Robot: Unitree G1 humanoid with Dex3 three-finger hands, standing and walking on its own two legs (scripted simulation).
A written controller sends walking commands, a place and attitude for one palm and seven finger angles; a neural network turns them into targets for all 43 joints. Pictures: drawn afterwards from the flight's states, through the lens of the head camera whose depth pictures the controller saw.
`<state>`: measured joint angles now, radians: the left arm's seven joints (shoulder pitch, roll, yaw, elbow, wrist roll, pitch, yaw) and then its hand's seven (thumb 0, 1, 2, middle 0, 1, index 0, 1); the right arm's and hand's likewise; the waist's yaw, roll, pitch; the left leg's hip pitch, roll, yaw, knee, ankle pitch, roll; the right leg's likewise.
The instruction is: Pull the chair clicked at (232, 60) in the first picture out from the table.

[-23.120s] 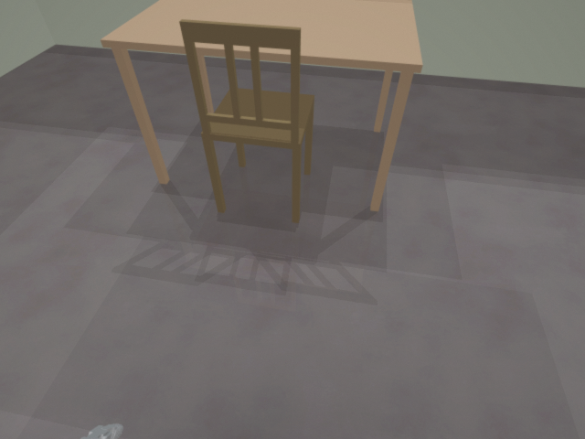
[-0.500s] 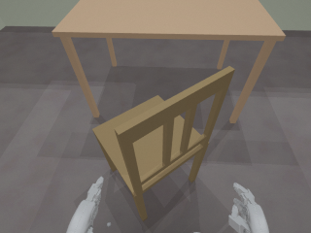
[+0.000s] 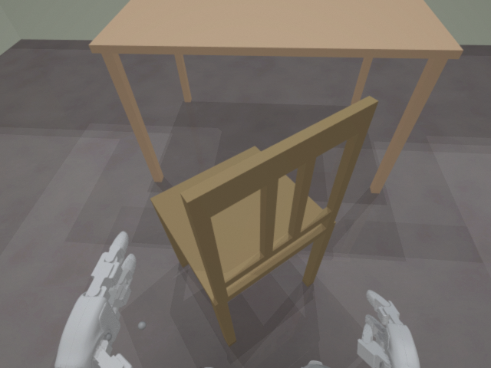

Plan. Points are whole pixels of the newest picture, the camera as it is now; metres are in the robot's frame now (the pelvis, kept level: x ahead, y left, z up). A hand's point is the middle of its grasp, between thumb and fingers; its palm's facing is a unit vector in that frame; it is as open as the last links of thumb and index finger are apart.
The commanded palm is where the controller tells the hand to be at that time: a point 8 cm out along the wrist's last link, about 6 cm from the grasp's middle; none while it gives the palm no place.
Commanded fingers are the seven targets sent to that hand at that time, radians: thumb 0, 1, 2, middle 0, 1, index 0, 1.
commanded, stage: draw the hand back to the body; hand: left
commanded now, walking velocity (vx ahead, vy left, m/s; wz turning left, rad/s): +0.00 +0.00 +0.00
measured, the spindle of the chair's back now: (267, 220) +0.41 -0.02 -0.04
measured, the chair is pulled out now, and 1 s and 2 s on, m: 0.51 0.51 0.51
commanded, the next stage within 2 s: step back with the hand held close in 1.14 s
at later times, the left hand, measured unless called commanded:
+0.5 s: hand (41, 271) +0.20 +0.23 +0.17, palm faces +0.38 -0.83 -0.41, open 13.1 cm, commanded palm +0.15 +0.27 +0.19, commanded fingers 0.00 0.47 0.69 -0.14 -0.21 -0.14 -0.21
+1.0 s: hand (15, 224) +0.23 +0.26 +0.21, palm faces +0.45 -0.80 -0.41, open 7.6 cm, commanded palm +0.18 +0.30 +0.24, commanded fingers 0.00 0.90 0.90 -0.20 -0.30 -0.20 -0.30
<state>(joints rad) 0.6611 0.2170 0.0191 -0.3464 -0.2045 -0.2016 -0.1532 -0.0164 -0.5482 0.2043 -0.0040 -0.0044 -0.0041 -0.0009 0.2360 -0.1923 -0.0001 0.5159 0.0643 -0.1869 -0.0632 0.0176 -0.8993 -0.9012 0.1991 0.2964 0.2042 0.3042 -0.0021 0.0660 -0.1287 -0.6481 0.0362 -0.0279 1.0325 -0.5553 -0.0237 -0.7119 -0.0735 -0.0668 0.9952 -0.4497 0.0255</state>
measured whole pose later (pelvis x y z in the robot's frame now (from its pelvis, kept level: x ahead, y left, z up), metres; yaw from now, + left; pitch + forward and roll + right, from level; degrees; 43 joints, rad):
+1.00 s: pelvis +0.04 +0.00 +0.07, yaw -2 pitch -4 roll -1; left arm 0.48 0.32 0.33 -0.37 -0.06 -0.07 0.15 0.01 0.85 0.88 -0.20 -0.30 -0.20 -0.29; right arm 0.19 -0.23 -0.01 0.65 0.01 -0.14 -0.08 0.02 -0.90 -0.90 0.20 0.30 0.20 0.30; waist 0.06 0.08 0.03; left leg -0.02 0.05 0.03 0.42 -0.33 -0.02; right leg -0.12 -0.04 -0.04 0.44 -0.25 0.03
